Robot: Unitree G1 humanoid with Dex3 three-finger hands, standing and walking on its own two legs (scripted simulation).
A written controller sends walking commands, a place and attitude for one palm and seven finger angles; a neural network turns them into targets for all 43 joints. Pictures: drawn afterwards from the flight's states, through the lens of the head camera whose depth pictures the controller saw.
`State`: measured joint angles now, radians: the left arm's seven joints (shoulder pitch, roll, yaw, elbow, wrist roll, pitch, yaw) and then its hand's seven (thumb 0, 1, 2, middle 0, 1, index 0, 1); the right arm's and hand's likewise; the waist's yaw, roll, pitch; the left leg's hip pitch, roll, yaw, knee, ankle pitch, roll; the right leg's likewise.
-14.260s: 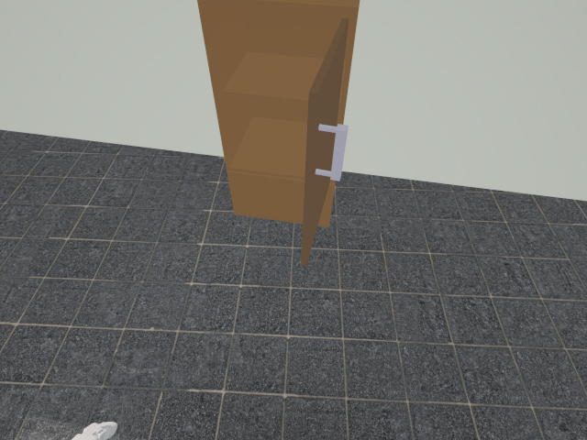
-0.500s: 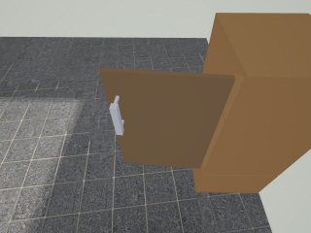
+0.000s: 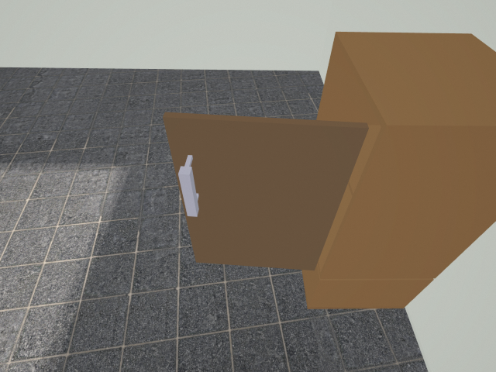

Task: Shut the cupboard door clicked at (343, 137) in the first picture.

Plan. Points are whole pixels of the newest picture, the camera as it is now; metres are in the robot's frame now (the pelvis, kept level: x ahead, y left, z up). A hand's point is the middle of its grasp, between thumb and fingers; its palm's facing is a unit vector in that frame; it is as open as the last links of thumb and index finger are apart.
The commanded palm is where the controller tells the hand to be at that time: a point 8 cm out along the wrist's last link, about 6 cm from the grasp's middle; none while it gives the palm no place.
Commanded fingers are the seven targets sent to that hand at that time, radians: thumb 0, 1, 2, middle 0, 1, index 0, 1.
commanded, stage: look again from close up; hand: left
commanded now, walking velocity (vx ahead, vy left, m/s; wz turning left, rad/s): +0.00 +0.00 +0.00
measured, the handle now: (191, 186) +0.51 +0.17 -0.04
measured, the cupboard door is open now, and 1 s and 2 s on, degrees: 85 85 85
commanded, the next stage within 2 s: shuffle to correct the standing spot in 0.38 s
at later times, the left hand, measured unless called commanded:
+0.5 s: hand out of the picture -0.02 +0.15 -0.17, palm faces +0.02 -0.98 -0.20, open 7.4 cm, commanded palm none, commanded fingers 0.00 0.90 0.90 -0.20 -0.30 -0.20 -0.30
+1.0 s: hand out of the picture +0.01 +0.15 -0.17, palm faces +0.06 -0.98 -0.20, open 7.4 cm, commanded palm none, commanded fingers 0.00 0.90 0.90 -0.20 -0.30 -0.20 -0.30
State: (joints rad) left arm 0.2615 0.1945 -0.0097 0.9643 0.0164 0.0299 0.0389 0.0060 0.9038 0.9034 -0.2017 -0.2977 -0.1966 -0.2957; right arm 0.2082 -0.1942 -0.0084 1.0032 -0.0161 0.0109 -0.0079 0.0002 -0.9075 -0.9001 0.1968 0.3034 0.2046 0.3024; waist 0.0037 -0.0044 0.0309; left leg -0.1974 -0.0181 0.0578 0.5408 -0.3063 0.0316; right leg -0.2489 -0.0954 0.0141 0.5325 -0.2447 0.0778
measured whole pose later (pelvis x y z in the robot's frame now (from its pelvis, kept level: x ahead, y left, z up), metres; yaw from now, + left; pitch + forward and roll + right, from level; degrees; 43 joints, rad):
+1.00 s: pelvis +0.05 -0.02 +0.00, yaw +0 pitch +0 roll +0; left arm 0.38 0.14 0.03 1.08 0.02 -0.02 0.02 0.01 0.91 0.90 -0.20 -0.30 -0.20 -0.30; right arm 0.34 -0.15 -0.01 1.12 -0.01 -0.02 -0.02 0.00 -0.91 -0.90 0.20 0.30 0.20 0.30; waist 0.00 0.01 0.02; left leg -0.17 0.02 0.03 0.55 -0.38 0.00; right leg -0.23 -0.05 0.00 0.57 -0.34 0.04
